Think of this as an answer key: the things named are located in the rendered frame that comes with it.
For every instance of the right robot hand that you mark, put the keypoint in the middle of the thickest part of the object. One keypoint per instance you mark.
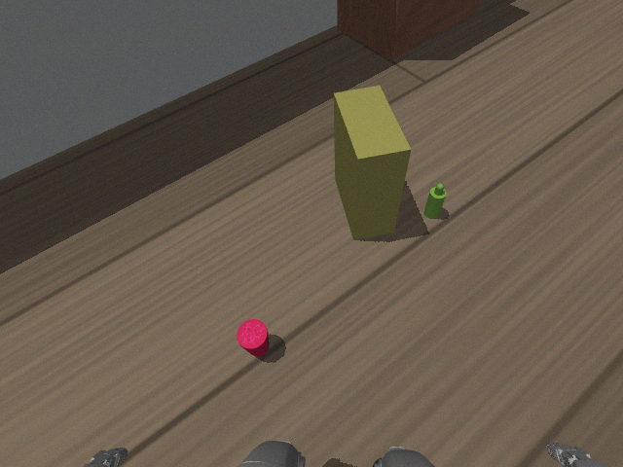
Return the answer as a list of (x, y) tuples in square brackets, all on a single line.
[(572, 457)]

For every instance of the left robot hand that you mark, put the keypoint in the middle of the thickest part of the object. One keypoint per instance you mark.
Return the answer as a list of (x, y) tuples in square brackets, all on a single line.
[(110, 458)]

